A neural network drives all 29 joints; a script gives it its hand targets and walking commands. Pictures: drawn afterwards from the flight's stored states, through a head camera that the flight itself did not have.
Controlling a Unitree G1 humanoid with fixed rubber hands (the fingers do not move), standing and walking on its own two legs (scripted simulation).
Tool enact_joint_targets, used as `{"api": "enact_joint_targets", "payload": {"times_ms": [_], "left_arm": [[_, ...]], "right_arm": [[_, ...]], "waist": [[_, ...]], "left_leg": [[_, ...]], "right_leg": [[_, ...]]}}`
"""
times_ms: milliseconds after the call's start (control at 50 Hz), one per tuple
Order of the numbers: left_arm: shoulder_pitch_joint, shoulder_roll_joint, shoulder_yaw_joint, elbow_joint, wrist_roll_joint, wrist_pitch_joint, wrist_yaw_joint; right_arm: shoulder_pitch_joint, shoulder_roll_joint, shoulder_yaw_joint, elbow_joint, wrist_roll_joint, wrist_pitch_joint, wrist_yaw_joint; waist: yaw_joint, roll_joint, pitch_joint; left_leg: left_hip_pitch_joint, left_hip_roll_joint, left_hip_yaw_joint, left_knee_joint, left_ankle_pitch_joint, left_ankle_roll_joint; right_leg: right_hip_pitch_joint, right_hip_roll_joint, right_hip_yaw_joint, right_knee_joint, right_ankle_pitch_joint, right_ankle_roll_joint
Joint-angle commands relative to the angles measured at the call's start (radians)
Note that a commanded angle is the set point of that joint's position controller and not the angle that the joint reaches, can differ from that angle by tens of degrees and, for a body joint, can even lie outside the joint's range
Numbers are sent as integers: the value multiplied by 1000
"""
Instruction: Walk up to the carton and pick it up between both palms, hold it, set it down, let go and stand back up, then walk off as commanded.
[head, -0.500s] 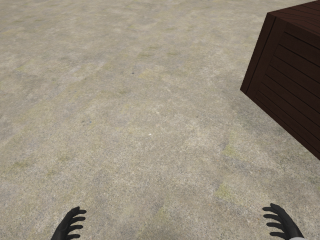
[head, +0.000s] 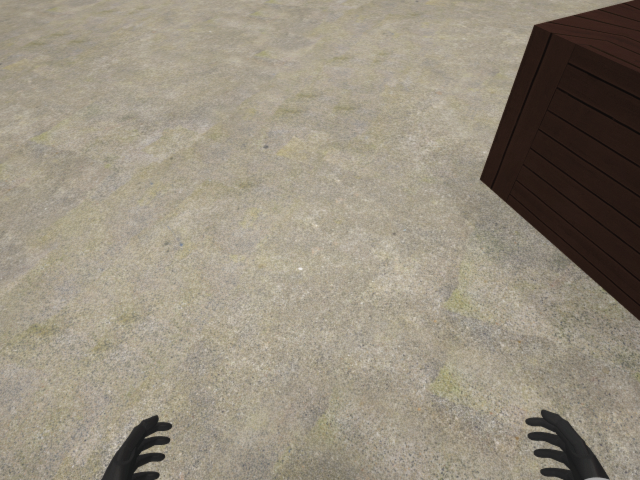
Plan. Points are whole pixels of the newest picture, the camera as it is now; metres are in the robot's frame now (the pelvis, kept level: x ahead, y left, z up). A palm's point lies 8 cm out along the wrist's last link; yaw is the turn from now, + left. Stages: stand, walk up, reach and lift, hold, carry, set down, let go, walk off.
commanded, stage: stand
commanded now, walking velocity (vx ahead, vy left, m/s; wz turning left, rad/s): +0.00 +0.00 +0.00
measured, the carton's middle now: out of the picture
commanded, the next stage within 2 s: walk up in 0.38 s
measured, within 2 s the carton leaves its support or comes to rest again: neither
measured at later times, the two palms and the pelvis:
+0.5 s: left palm out of the picture +0.14 +0.28 -0.07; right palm out of the picture +0.14 -0.29 -0.08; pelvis +0.00 +0.00 +0.00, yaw +0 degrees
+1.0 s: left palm (224, 383) +0.26 +0.16 -0.06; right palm out of the picture +0.07 -0.48 -0.06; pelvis +0.06 -0.10 +0.00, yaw -21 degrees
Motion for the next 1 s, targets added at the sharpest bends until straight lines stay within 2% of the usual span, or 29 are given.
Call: {"api": "enact_joint_targets", "payload": {"times_ms": [0, 540, 560, 580, 600, 620, 640, 660, 680, 720, 740, 760, 800, 820, 840, 860, 880, 900, 920, 940, 960, 980], "left_arm": [[-71, 228, 74, 14, 23, -39, 4], [-81, 228, 73, 25, 22, -37, 3], [-35, 275, 118, -99, 61, 15, -57], [-90, 232, 108, -115, 58, 29, -90], [-130, 220, 113, -130, 72, 37, -98], [-137, 264, 127, -115, 78, 43, -105], [-119, 288, 135, -97, 68, 43, -113], [-94, 299, 141, -78, 66, 44, -124], [-63, 290, 143, -66, 60, 47, -137], [-31, 264, 142, -58, 47, 50, -156], [-30, 254, 140, -60, 43, 51, -161], [-51, 281, 127, -68, 32, 52, -169], [-6, 285, 124, -47, 26, 40, -167], [81, 287, 126, -23, 28, 31, -160], [218, 308, 141, 27, 32, 20, -145], [291, 388, 173, 47, 41, 10, -123], [293, 468, 182, 38, 45, 3, -101], [260, 492, 174, 22, 33, 5, -97], [207, 478, 165, 14, 18, 10, -89], [186, 446, 156, 3, 10, 9, -81], [182, 415, 145, -6, 11, 6, -73], [188, 393, 139, -16, 11, 3, -70]], "right_arm": [[-90, -221, -41, 4, -17, -33, 1], [-92, -219, -37, 17, -17, -33, 2], [8, -382, -108, 9, -32, -53, 6], [95, -426, -132, 30, -37, -64, -4], [121, -461, -148, 27, -43, -74, -15], [61, -460, -146, 7, -41, -81, -20], [38, -446, -144, -14, -40, -83, -23], [2, -437, -143, -21, -43, -85, -24], [-26, -420, -146, -26, -43, -86, -21], [-49, -409, -152, -23, -45, -82, -6], [-61, -404, -153, -22, -43, -78, 2], [-77, -408, -160, -34, -39, -79, 2], [-84, -405, -163, -37, -41, -72, 14], [-104, -390, -159, -45, -36, -66, 19], [-98, -357, -148, -53, -31, -55, 22], [-85, -300, -120, -71, -16, -44, 25], [-80, -234, -94, -99, -6, -44, 25], [-151, -293, -105, -127, -5, -47, 20], [-178, -329, -106, -124, -12, -58, 18], [-165, -330, -102, -107, -7, -70, 20], [-131, -323, -97, -93, -3, -80, 19], [-112, -319, -95, -87, -3, -83, 18]], "waist": [[-3, -6, -43], [-3, -12, -40], [-27, -5, -63], [-79, 119, -20], [-85, 176, 1], [-55, 84, 40], [-44, 47, 52], [-29, 35, 53], [-15, 47, 61], [-7, 156, 47], [-4, 180, 33], [-7, 166, 46], [13, 149, -9], [59, 107, -71], [123, -28, -168], [160, -201, -182], [133, -385, -126], [121, -326, -96], [98, -171, -54], [87, -147, -34], [73, -158, -63], [64, -163, -109]], "left_leg": [[26, 94, -118, -185, 119, 67], [31, 93, -115, -191, 119, 65], [293, 153, -154, -186, -210, 105], [420, 324, -300, -347, -359, 163], [365, 512, -450, -505, -418, 231], [284, 553, -456, -524, -382, 247], [212, 531, -414, -536, -368, 232], [177, 504, -350, -533, -331, 216], [165, 456, -252, -513, -262, 194], [182, 392, -79, -480, -145, 167], [181, 362, 2, -448, -105, 153], [168, 346, 67, -407, -4, 150], [168, 317, 169, -283, 93, 126], [157, 289, 226, -145, 173, 110], [143, 219, 273, 125, 226, 85], [-97, 147, 238, 404, 133, 47], [-381, 30, 187, 556, -235, -6], [-498, 4, 36, 560, -289, -15], [-479, 53, -21, 534, -246, -9], [-493, 80, -19, 469, -198, -1], [-470, 83, -8, 406, -168, 6], [-414, 72, 1, 350, -156, 8]], "right_leg": [[26, -92, 109, -189, 139, -66], [24, -95, 114, -203, 134, -65], [-337, -45, 266, -128, -16, -139], [-546, -15, 128, 24, -132, -89], [-583, -46, 44, 282, -77, -40], [-562, -100, 59, 359, -58, -14], [-507, -112, 63, 376, -44, -2], [-466, -127, 68, 379, -32, 11], [-420, -133, 60, 336, -18, 18], [-354, -122, 0, 252, -4, 17], [-307, -119, -29, 194, 5, 11], [-268, -128, -3, 100, -3, 3], [-126, -88, -84, -8, 6, -23], [-4, -48, -129, -95, 55, -40], [151, 32, -149, -192, 87, -60], [321, 16, 36, -253, 19, -114], [384, -172, 451, -349, 0, -191], [348, -262, 754, -468, -7, -291], [298, -290, 737, -449, 27, -307], [341, -246, 597, -380, 194, -293], [369, -201, 485, -315, 423, -265], [354, -180, 448, -293, 516, -244]]}}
